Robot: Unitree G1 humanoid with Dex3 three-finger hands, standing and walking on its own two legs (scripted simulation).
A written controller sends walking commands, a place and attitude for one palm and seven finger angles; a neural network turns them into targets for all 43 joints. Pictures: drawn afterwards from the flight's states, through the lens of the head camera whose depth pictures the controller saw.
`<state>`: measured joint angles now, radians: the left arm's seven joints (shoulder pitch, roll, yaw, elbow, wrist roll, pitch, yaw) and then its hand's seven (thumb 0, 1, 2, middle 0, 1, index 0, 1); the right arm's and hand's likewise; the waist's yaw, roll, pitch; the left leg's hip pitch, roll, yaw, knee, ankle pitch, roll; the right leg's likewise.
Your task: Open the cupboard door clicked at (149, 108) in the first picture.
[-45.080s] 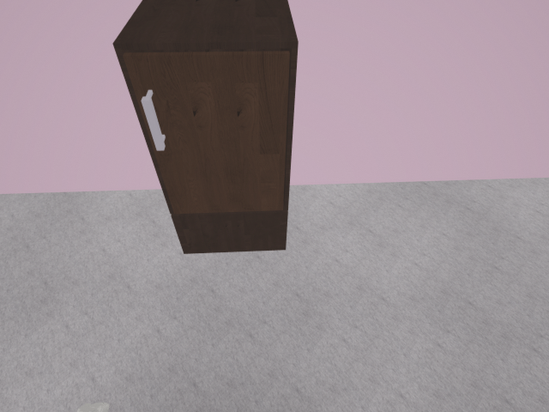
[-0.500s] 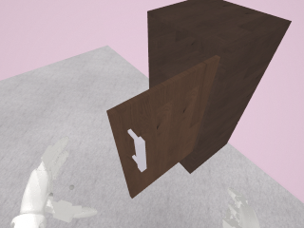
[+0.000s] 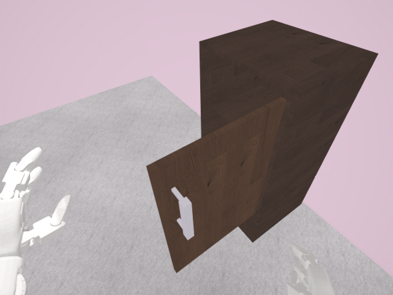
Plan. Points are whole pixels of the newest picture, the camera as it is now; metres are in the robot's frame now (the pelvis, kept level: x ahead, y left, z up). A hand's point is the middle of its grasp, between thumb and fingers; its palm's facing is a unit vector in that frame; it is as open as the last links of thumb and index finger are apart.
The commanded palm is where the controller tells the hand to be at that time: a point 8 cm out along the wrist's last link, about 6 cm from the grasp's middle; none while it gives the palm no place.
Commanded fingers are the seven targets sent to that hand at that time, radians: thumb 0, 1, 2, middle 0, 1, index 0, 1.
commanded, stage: draw the hand back to the body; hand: left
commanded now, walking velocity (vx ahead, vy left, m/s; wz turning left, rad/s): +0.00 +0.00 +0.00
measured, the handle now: (182, 214) +0.32 +0.09 -0.05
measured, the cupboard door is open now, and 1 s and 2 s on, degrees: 91 91 91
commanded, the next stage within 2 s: step back with the hand held close in 0.42 s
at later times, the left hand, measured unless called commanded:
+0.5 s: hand (51, 219) +0.17 +0.25 +0.16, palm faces +0.45 -0.79 -0.41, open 7.5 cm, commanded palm +0.12 +0.28 +0.17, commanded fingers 0.00 0.90 0.90 -0.20 -0.30 -0.20 -0.30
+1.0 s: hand (32, 235) +0.15 +0.26 +0.15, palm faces +0.34 -0.79 -0.51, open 7.5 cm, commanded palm +0.09 +0.31 +0.18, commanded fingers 0.00 0.90 0.90 -0.20 -0.30 -0.20 -0.30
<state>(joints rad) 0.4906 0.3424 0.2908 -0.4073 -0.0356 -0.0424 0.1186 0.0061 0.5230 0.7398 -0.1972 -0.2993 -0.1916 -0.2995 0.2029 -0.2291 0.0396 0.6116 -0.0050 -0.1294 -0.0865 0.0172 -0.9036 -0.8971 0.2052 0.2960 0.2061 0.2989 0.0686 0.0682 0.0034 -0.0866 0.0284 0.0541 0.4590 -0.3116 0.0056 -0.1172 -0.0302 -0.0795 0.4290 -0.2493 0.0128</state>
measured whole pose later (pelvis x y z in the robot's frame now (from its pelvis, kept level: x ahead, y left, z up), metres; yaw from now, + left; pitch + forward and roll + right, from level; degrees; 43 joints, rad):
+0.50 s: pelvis -0.02 -0.01 +0.00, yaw -1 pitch -6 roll -1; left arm 0.46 0.33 0.32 -0.37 -0.04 -0.08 0.11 0.02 0.88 0.90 -0.21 -0.30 -0.21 -0.30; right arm 0.20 -0.23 0.02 0.66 -0.01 -0.13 -0.09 0.02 -0.90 -0.90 0.20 0.30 0.21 0.30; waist 0.07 0.08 0.04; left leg -0.04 0.05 0.06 0.40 -0.26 -0.01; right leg -0.07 -0.01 -0.07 0.37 -0.20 -0.01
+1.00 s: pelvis -0.06 +0.01 +0.00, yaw -2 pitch -1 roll +0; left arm 0.55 0.42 0.40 -0.49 -0.03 -0.16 0.13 0.02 0.88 0.90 -0.21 -0.30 -0.21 -0.30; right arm 0.17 -0.23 -0.01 0.56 0.00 -0.02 -0.10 0.02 -0.91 -0.90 0.20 0.30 0.20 0.30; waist 0.00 0.00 0.05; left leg -0.25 0.02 0.10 0.49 -0.23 0.03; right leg -0.30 -0.04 -0.03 0.45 -0.14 0.02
